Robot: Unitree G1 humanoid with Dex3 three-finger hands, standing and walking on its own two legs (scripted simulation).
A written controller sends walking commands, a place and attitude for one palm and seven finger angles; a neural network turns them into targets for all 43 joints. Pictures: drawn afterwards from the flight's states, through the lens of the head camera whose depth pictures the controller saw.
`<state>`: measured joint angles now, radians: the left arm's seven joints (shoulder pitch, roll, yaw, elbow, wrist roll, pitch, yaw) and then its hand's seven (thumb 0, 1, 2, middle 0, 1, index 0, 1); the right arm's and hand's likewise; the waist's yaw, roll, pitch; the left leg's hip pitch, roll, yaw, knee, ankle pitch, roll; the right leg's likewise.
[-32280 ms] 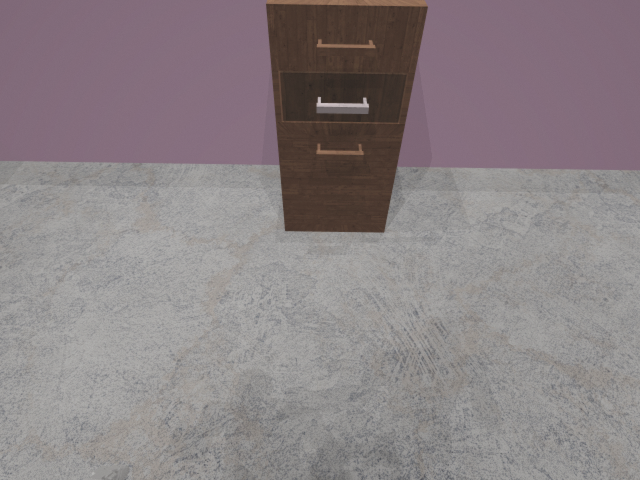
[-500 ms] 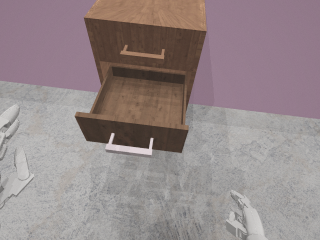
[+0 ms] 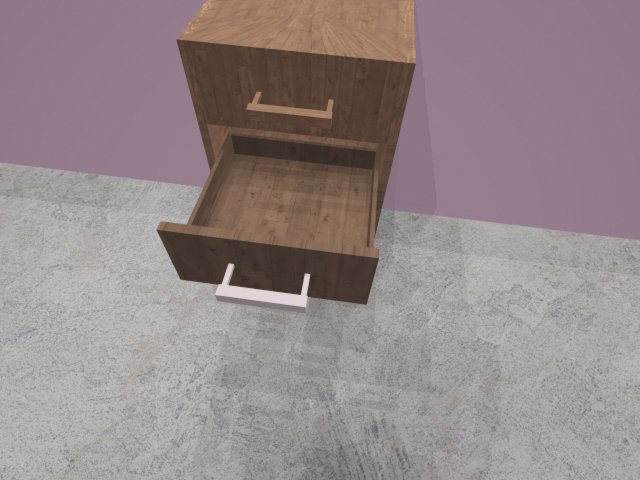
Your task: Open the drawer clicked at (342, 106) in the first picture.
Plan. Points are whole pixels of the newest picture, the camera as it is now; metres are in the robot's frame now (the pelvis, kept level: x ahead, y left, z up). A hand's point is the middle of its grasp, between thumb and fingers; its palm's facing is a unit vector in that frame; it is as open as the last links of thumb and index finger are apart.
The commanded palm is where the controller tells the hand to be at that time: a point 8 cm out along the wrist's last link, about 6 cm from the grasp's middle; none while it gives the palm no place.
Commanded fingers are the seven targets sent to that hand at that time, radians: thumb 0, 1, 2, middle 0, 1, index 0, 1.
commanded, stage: let the arm hang, fingers relaxed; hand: left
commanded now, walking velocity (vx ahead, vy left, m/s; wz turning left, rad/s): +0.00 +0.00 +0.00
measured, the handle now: (265, 286) +0.44 +0.13 -0.15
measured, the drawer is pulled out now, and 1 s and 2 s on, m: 0.30 0.30 0.30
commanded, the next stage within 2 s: look to check the result in 0.64 s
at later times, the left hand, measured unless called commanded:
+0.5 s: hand out of the picture -0.01 +0.15 -0.17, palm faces +0.01 -0.98 -0.19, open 7.3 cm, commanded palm none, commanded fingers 0.00 0.90 0.90 -0.20 -0.30 -0.20 -0.30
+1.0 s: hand out of the picture -0.02 +0.14 -0.17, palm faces +0.02 -0.98 -0.19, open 7.3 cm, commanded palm none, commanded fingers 0.00 0.90 0.90 -0.20 -0.30 -0.20 -0.30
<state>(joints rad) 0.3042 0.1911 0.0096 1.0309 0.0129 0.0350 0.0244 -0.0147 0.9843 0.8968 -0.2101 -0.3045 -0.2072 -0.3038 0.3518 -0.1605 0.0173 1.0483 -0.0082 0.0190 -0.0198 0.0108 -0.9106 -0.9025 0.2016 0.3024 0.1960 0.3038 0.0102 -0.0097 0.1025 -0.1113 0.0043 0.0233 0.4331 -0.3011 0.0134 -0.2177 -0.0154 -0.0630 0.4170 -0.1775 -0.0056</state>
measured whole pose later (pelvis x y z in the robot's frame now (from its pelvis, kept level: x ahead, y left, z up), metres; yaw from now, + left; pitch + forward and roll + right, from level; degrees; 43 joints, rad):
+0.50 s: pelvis -0.01 -0.01 +0.00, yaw -1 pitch -2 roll +0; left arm 0.28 0.13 0.00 1.10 0.01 0.01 0.04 0.02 0.93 0.90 -0.21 -0.30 -0.20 -0.30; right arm 0.33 -0.10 0.01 1.08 -0.01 -0.01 -0.03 0.01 -0.91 -0.90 0.20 0.30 0.20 0.30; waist 0.00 0.02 0.07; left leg -0.11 0.01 0.04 0.43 -0.29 0.00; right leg -0.24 -0.01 -0.05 0.44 -0.17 -0.02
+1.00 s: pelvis -0.01 -0.02 +0.00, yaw -1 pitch -2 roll +0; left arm 0.27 0.13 0.01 1.11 0.01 0.01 0.03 0.01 0.92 0.90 -0.20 -0.30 -0.20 -0.30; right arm 0.34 -0.11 0.01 1.09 -0.01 0.00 -0.04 0.01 -0.91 -0.90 0.20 0.30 0.20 0.30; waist 0.00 0.02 0.10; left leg -0.11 0.02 0.03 0.41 -0.28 -0.01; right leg -0.23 0.00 -0.06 0.43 -0.17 -0.03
